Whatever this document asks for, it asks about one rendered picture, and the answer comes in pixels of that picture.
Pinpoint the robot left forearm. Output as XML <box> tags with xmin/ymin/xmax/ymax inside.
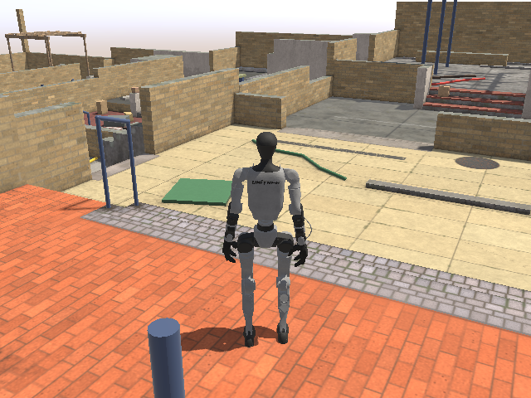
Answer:
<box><xmin>224</xmin><ymin>202</ymin><xmax>239</xmax><ymax>242</ymax></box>

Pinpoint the robot right hand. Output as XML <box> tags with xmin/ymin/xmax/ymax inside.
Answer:
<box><xmin>288</xmin><ymin>243</ymin><xmax>308</xmax><ymax>267</ymax></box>

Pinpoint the left robot shin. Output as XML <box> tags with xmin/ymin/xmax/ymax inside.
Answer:
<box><xmin>241</xmin><ymin>279</ymin><xmax>254</xmax><ymax>335</ymax></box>

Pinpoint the robot right upper arm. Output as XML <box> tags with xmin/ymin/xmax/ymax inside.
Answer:
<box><xmin>284</xmin><ymin>168</ymin><xmax>301</xmax><ymax>216</ymax></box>

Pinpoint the robot right forearm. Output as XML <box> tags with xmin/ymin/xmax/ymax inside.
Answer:
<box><xmin>292</xmin><ymin>203</ymin><xmax>307</xmax><ymax>245</ymax></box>

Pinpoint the robot right foot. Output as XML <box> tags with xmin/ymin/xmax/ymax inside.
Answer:
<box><xmin>277</xmin><ymin>323</ymin><xmax>289</xmax><ymax>344</ymax></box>

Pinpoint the robot left hand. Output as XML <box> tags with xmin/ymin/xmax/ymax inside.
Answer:
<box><xmin>222</xmin><ymin>240</ymin><xmax>242</xmax><ymax>263</ymax></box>

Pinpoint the robot left upper arm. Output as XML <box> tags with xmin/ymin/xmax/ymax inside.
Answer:
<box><xmin>230</xmin><ymin>167</ymin><xmax>249</xmax><ymax>214</ymax></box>

